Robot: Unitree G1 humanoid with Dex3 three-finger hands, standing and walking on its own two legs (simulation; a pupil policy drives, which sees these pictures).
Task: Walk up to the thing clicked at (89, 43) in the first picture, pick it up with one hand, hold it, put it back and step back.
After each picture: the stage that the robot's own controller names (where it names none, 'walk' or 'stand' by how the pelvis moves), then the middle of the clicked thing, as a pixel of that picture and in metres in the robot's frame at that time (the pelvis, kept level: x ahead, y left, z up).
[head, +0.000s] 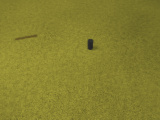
stand; (90, 44) +1.33 -0.07 -0.72
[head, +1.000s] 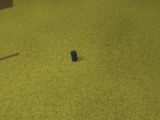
walk; (74, 56) +1.20 +0.19 -0.70
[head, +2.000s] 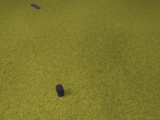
walk; (60, 90) +0.72 +0.27 -0.71
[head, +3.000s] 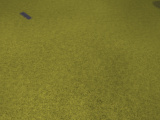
walk; out of the picture +0.43 +0.18 -0.70
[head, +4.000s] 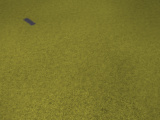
stand; out of the picture +0.34 +0.21 -0.72
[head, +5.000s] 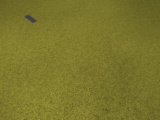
stand; out of the picture +0.33 +0.19 -0.72
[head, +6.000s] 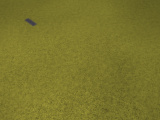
stand; out of the picture +0.35 +0.21 -0.73
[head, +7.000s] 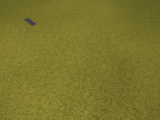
stand; out of the picture +0.34 +0.21 -0.73
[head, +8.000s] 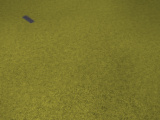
go down; out of the picture +0.34 +0.21 -0.72
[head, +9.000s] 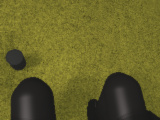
go down; (16, 60) +0.43 +0.24 -0.30
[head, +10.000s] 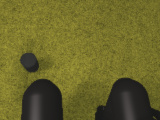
close in; (30, 63) +0.43 +0.23 -0.30
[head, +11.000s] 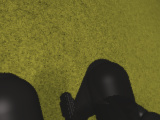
close in; out of the picture +0.42 +0.27 -0.22
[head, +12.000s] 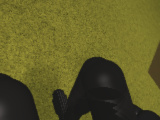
close; out of the picture +0.41 +0.28 -0.22
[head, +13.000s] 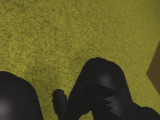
lift; out of the picture +0.39 +0.27 -0.23
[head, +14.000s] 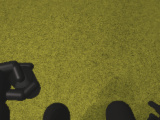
lift; (26, 83) +0.33 +0.20 -0.02
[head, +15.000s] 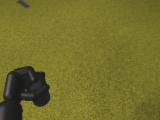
hold; (38, 90) +0.33 +0.17 -0.01
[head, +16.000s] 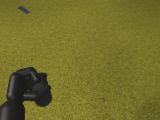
hold; (40, 90) +0.33 +0.17 -0.01
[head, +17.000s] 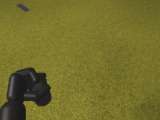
crouch; (39, 90) +0.33 +0.17 -0.02
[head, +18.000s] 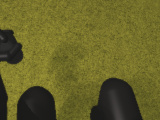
crouch; (9, 49) +0.45 +0.22 -0.11
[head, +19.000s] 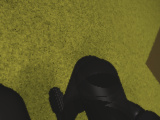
lower; out of the picture +0.44 +0.29 -0.23
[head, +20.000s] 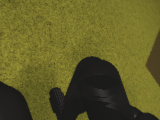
lower; out of the picture +0.43 +0.29 -0.23
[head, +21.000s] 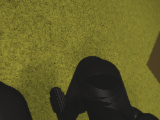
lower; out of the picture +0.43 +0.29 -0.23
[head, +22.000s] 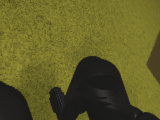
lower; out of the picture +0.43 +0.29 -0.23
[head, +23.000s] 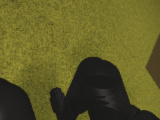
open; out of the picture +0.43 +0.28 -0.23
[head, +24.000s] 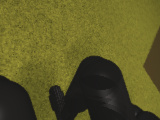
rise; out of the picture +0.43 +0.28 -0.23
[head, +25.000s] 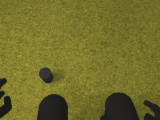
walk; (46, 75) +0.45 +0.20 -0.44
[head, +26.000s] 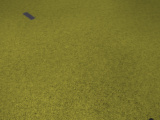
stand; out of the picture +0.38 +0.18 -0.66
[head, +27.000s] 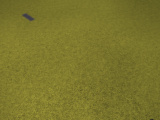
stand; out of the picture +0.38 +0.19 -0.67
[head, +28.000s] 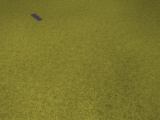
stand; out of the picture +0.39 +0.18 -0.71
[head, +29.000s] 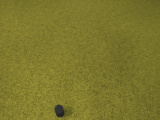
walk; (59, 111) +0.43 +0.15 -0.70
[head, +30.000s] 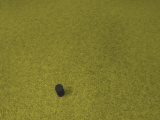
walk; (59, 90) +0.60 +0.22 -0.69
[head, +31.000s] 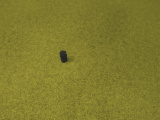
walk; (63, 56) +0.96 +0.20 -0.69
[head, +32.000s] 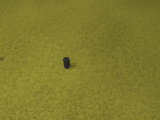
stand; (66, 62) +1.03 +0.18 -0.71
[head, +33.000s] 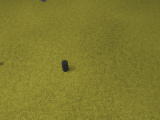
stand; (65, 66) +1.04 +0.21 -0.73
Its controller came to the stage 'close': yes
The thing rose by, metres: 0.71
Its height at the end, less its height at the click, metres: +0.00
